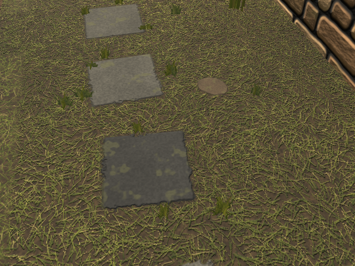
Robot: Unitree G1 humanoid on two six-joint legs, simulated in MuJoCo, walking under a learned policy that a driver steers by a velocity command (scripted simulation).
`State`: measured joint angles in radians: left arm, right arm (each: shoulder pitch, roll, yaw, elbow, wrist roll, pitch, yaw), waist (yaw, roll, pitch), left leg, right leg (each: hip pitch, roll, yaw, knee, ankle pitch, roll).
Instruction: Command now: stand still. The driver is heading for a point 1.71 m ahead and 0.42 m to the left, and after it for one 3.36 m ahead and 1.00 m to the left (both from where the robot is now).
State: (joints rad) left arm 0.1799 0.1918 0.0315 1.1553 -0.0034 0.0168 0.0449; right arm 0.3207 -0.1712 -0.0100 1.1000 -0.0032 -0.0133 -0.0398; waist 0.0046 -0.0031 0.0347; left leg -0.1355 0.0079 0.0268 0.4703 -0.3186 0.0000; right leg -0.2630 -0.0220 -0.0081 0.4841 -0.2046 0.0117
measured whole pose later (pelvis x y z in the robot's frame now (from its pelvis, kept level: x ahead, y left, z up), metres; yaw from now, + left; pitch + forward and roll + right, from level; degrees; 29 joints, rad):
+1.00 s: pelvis +0.12 -0.04 +0.01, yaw +0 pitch +1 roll +0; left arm 0.42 0.18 0.03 1.12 -0.01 -0.11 -0.01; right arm 0.27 -0.24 -0.06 0.98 0.04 -0.10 0.00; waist 0.04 0.03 -0.02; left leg -0.54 0.07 0.00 1.17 -0.23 0.08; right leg -0.08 0.03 -0.07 0.35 -0.28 -0.05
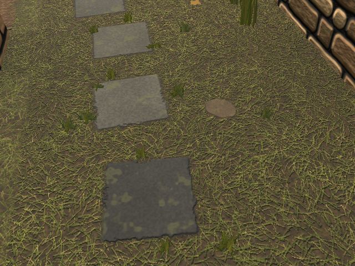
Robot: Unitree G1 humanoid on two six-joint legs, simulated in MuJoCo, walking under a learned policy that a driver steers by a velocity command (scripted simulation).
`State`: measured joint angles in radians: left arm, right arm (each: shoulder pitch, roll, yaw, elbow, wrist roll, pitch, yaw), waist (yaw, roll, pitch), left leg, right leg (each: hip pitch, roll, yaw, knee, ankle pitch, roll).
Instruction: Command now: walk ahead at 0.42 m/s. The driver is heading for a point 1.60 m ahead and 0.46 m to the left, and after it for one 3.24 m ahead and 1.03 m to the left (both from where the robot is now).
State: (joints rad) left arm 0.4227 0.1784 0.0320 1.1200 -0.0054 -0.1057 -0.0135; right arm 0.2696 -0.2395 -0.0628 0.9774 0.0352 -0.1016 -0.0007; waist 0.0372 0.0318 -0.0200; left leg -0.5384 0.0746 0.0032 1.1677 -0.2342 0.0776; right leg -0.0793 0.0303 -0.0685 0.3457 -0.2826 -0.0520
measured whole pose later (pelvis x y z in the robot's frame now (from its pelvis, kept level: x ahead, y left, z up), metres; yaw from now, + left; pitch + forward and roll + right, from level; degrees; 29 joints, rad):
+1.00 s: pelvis +0.58 +0.00 -0.01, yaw +4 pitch +2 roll +0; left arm 0.14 0.23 0.06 0.90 0.00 -0.12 -0.02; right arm 0.33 -0.26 -0.06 1.00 0.04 -0.08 -0.01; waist -0.01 0.03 0.03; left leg -0.39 0.03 -0.05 1.19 -0.38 0.05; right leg -0.36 0.00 -0.10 0.48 -0.15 -0.05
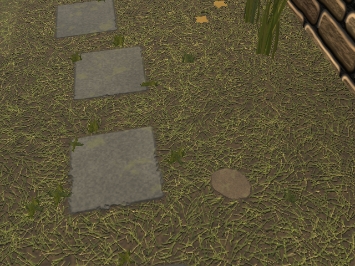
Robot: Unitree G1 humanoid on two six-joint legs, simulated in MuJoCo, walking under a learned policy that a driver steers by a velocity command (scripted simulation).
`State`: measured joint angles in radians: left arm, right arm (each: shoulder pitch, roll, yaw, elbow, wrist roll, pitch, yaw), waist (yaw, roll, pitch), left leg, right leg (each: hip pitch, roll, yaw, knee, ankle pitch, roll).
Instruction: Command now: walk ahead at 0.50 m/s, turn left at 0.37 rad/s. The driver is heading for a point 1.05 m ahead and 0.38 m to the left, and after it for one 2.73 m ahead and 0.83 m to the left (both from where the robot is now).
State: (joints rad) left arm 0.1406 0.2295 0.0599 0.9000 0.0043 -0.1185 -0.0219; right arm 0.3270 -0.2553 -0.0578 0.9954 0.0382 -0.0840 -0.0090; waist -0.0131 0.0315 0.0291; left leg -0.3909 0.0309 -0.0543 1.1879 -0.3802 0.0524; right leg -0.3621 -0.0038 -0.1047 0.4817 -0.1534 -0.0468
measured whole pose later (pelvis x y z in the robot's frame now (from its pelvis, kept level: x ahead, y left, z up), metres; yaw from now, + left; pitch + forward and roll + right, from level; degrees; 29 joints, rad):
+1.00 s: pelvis +0.56 +0.14 -0.01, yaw +30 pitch +3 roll -1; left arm 0.08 0.26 0.06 0.76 0.00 -0.14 -0.03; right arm 0.36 -0.27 -0.07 0.81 0.03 -0.05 -0.01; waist -0.04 0.02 0.00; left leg -0.23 -0.08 -0.17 1.00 -0.49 0.05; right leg -0.44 0.05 -0.02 0.53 -0.14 -0.04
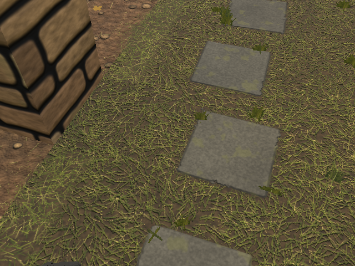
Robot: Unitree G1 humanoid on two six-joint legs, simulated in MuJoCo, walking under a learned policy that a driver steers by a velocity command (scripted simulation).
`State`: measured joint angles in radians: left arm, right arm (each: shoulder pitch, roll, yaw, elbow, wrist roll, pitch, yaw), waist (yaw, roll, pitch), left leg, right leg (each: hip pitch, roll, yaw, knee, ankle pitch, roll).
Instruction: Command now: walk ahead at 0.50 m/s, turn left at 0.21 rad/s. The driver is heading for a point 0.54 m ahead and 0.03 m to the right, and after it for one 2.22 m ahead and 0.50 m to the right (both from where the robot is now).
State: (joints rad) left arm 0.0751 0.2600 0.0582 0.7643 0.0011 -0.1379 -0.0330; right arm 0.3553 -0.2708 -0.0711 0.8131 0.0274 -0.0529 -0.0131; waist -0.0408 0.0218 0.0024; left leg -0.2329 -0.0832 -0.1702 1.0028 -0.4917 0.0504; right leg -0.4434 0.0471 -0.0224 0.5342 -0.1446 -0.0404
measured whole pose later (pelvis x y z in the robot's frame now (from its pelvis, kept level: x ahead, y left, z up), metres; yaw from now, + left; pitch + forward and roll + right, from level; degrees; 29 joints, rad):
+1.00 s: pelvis +0.47 +0.04 -0.01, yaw -10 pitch +3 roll +1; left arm 0.14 0.30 0.06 0.67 0.02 -0.04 -0.04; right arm 0.17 -0.30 -0.04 0.79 0.00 -0.02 -0.03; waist -0.01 0.00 0.06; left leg -0.41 -0.04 0.00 1.21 -0.60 -0.05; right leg -0.53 0.05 0.02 0.55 -0.09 -0.07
